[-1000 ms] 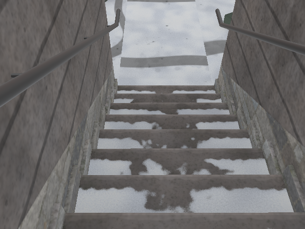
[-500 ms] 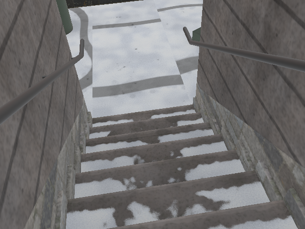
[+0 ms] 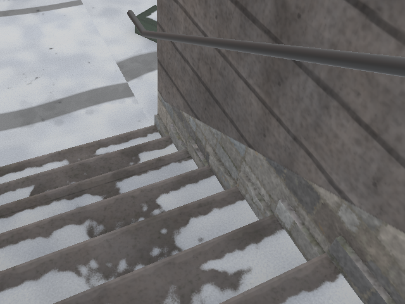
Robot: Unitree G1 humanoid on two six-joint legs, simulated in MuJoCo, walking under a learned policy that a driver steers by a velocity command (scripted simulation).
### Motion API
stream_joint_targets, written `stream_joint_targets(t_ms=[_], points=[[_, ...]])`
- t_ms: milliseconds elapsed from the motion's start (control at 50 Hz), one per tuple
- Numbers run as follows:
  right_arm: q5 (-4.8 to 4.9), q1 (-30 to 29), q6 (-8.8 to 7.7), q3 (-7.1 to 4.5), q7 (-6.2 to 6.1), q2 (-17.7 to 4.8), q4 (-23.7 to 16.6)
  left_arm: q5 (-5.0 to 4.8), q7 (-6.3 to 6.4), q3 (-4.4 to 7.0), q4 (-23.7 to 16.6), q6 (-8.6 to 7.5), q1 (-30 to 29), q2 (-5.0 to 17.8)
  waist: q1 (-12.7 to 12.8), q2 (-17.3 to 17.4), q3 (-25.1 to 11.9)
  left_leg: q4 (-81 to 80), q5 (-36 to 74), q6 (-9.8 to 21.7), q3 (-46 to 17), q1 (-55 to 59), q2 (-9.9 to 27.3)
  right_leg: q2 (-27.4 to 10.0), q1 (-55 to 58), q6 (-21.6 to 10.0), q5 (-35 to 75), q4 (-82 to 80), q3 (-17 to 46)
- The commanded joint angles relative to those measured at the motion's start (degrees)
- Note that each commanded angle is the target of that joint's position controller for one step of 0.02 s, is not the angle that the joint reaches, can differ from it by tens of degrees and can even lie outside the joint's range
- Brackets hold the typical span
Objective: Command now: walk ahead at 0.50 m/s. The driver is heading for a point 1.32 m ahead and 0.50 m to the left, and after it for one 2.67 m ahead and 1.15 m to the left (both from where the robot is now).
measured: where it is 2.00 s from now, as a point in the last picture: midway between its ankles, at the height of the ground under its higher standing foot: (110, 234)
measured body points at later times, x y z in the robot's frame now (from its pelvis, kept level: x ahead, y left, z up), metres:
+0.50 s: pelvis +0.31 +0.01 -0.16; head +0.34 +0.02 +0.29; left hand +0.42 +0.25 -0.29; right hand +0.26 -0.23 -0.30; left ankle +0.11 +0.09 -0.65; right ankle +0.36 -0.04 -0.89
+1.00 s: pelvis +0.55 +0.13 -0.32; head +0.57 +0.15 +0.12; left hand +0.34 +0.26 -0.47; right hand +0.83 +0.02 -0.44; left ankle +0.59 +0.20 -1.06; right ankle +0.42 -0.04 -0.80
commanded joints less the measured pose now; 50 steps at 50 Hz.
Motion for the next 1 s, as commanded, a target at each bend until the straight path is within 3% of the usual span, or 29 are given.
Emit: stream_joint_targets(t_ms=[20,80,120,140,180,240,260,280,300,340,360,380,400,420,440,480,520,540,580,620,660,760,820,880,920,940,960,980,1000], points=[[0.54,-3.8,-0.89,-1.26,-0.76,-9.3,-4.3,0.06,-0.5,-0.2,-2.8,-0.39,-3.9,0.4,4.0,12.8,1.6,-16.8,37.0,5.1,-20.1,-4.7,14.3,-2.9,6.3,0.5,14.5,-9.5,-2.3],[-0.01,5.7,-0.61,-1.43,-1.58,-6.0,-1.4,0.78,-1.17,-0.42,-2.9,-1.06,-9.6,1.0,0.5,7.1,1.9,-8.6,29.7,5.2,-22.3,10.2,12.0,-5.5,-5.6,-0.4,17.4,-14.6,0.1],[-1.42,11.2,0.29,-1.0,-2.16,-5.5,-1.1,0.37,-1.05,-0.45,-3.1,-1.28,-14.9,1.4,-3.0,7.4,2.9,-8.0,32.1,7.4,-25.1,17.2,12.0,-4.9,-9.6,1.3,14.2,-16.9,-1.3],[-2.54,11.4,-0.18,-1.64,-2.58,-6.7,-2.0,-0.38,-1.12,-0.2,-4.5,-1.99,-19.3,2.4,-4.1,2.8,4.8,-6.3,26.1,7.1,-23.6,16.6,9.6,-4.6,-9.8,2.6,17.2,-25.5,-2.3],[-2.1,13.5,-0.56,-1.56,-2.56,-5.7,-1.2,-0.45,-1.38,-1.02,-7.0,-3.04,-25.0,0.4,-7.3,6.6,5.6,-4.2,28.6,7.8,-26.9,17.7,9.0,-3.6,-9.3,3.4,18.5,-30.8,-2.9],[-1.07,9.6,-1.4,-1.33,-1.59,-3.7,-1.6,0.11,-1.28,-1.87,-7.8,-4.28,-22.2,-1.7,-7.5,8.6,4.7,1.7,32.5,5.9,-22.2,8.4,4.0,-2.1,6.1,2.4,30.1,-41.9,-3.7],[0.04,7.1,-1.31,-1.74,-1.29,-5.1,-2.5,0.16,-1.25,-2.27,-8.7,-4.62,-22.8,-1.5,-8.3,6.3,3.2,4.0,31.8,4.6,-20.1,4.9,2.0,-0.7,13.2,2.8,31.0,-45.8,-5.7],[-0.03,7.1,-0.83,-1.98,-0.96,-5.2,-2.7,-1.02,-0.7,-2.94,-9.3,-4.67,-23.8,-3.0,-9.6,5.5,3.0,5.5,30.9,4.1,-19.7,3.0,1.8,0.1,18.0,3.2,30.5,-47.7,-7.0],[-0.23,7.9,-0.84,-1.83,-1.0,-4.8,-2.3,-0.65,-0.69,-3.41,-9.8,-5.39,-24.3,-3.0,-10.9,4.8,3.4,7.5,31.0,3.7,-20.8,4.6,0.9,0.1,19.3,3.4,30.4,-51.4,-6.4],[-2.79,7.4,1.18,-2.02,-2.03,-4.7,-0.6,-1.07,-0.29,-3.1,-8.6,-6.75,-17.4,-1.7,-9.3,7.5,3.7,17.6,34.4,2.9,-20.2,2.4,-0.3,-1.8,28.4,2.6,30.2,-56.5,-4.4],[-3.32,5.6,1.96,-2.16,-2.77,-5.9,-0.7,-1.07,0.12,-2.35,-6.6,-7.16,-9.2,0.0,-4.7,6.6,1.3,28.0,35.4,3.2,-19.1,2.7,-0.1,-4.4,34.7,1.6,33.1,-61.2,-3.0],[-2.31,6.1,2.59,-2.27,-3.36,-7.1,0.9,-0.3,0.19,-1.57,-2.6,-7.44,1.4,0.8,0.6,3.7,0.9,40.4,28.7,3.8,-16.3,-4.6,-0.7,-7.2,47.0,1.9,38.8,-65.7,-2.5],[-1.79,2.8,2.29,-3.62,-2.78,-9.8,-0.6,-0.43,0.31,0.04,0.9,-7.03,13.0,5.1,5.9,-3.2,-4.6,57.9,-6.5,2.8,-11.2,-18.3,-5.1,-13.7,64.8,-0.3,49.4,-59.4,2.6],[2.72,13.7,2.23,-3.45,-3.87,-8.1,-0.9,-0.26,-0.37,-0.76,0.3,-6.8,16.9,5.6,1.1,-5.1,-18.6,72.4,-29.3,1.0,-10.9,-32.4,-4.7,-26.9,87.4,-5.0,74.4,-32.2,9.6],[2.19,13.3,1.86,-2.91,-4.84,-9.4,-1.4,-1.31,-0.94,-0.79,-0.4,-6.15,17.6,4.0,3.4,-5.4,-23.5,74.0,-26.3,0.8,-11.3,-41.3,-0.6,-29.8,92.2,-9.4,70.1,-31.0,15.4],[-3.15,1.8,3.13,-3.01,-3.19,-9.5,-3.2,-0.78,-0.3,0.04,-1.9,-6.36,11.2,2.3,2.9,0.6,-14.7,67.9,-14.5,-0.3,-7.1,-47.9,4.2,-27.5,70.7,-16.0,6.1,-47.0,20.6],[-5.25,-7.2,4.23,-4.22,-1.34,-9.7,-6.1,-0.54,0.64,-0.52,-1.0,-7.43,9.9,0.8,-0.6,6.7,-1.9,51.8,3.2,-0.8,-9.6,-39.3,7.1,-24.6,43.6,-13.3,10.6,-50.7,16.2],[-4.03,-7.2,4.59,-3.95,-0.47,-6.5,-5.6,-0.74,0.53,-0.8,-0.6,-7.91,9.6,0.0,-3.2,5.3,3.6,39.3,7.6,-1.8,-9.2,-30.8,7.9,-20.0,30.3,-10.3,15.5,-53.2,8.5],[-4.57,-9.0,5.32,-3.92,1.23,-3.7,-5.5,-1.77,0.67,0.07,0.4,-8.79,11.3,2.5,-3.4,1.2,3.1,31.9,15.4,-3.4,-8.2,-28.1,6.7,-20.2,26.5,-10.4,17.6,-52.8,8.1],[-3.89,-6.5,5.58,-4.56,1.63,-5.4,-4.8,-0.82,0.06,0.44,0.4,-7.9,13.3,3.6,-3.9,-2.4,-1.9,33.7,24.4,-0.6,-6.4,-27.0,6.0,-20.0,30.6,-9.6,31.7,-48.7,4.1],[-3.4,-15.5,4.89,-5.03,2.08,-6.2,-8.2,-2.88,0.25,-0.49,1.8,-8.28,14.0,-0.8,-3.5,-1.2,0.6,23.2,40.0,1.5,-10.0,-30.0,6.3,-15.8,30.9,-4.9,13.7,-46.0,0.5],[-2.52,-26.5,2.79,-3.05,3.86,-4.5,-10.5,-0.66,1.43,-1.08,1.7,-7.64,16.5,1.5,0.3,0.4,4.3,7.1,61.1,1.7,-3.1,-18.7,2.1,-13.2,24.2,-1.8,-9.2,-40.6,-6.1],[-2.0,-36.2,2.21,-2.1,2.54,-5.8,-13.3,0.87,2.18,-1.19,3.7,-7.31,24.6,2.8,7.2,0.8,11.3,-2.5,53.8,0.0,-0.1,-26.4,1.7,-14.9,34.9,-2.4,-5.0,-33.1,-4.9],[-1.84,-37.9,2.22,-1.14,2.48,-5.4,-14.2,1.31,3.44,-0.79,6.1,-5.51,27.6,3.7,9.4,-1.6,12.8,-10.2,42.1,0.2,3.0,-22.6,3.2,-16.3,39.7,-2.9,7.6,-25.2,-5.5],[-1.41,-22.1,2.36,-2.41,1.02,-8.8,-8.2,1.56,3.75,-1.19,7.4,-5.33,26.9,4.0,2.8,-1.7,5.4,-15.9,41.5,2.8,0.6,-4.7,5.3,-15.5,38.9,-3.2,19.0,-10.9,-5.3],[-2.68,-12.4,2.57,-3.65,0.55,-11.3,-4.3,0.38,3.35,-1.17,7.3,-5.91,26.5,3.8,-1.0,4.6,2.0,-19.2,45.5,3.1,6.7,5.4,0.7,-13.0,37.2,-2.0,20.9,1.0,-9.5],[-3.91,-4.4,2.42,-4.95,0.8,-14.1,-1.4,-0.04,3.0,-0.95,6.5,-5.84,24.7,5.4,-5.6,9.1,-0.3,-18.3,48.5,6.3,1.0,21.1,4.7,-8.5,23.7,-1.2,-2.6,22.9,-11.9],[-3.71,1.8,2.8,-6.73,0.59,-19.9,-0.6,-2.48,2.97,-1.12,3.9,-6.04,26.5,0.9,-4.6,19.9,-10.7,9.1,81.1,15.0,-12.2,47.8,18.5,-3.8,-3.9,1.9,-48.0,45.9,-10.9],[-0.47,2.6,3.31,-6.5,0.94,-18.3,-2.9,-2.83,3.14,-1.03,0.4,-6.35,24.2,4.9,-7.5,12.9,-21.8,6.0,70.3,20.6,-22.8,52.3,23.5,-6.6,-10.6,2.5,-44.7,47.6,-5.1]])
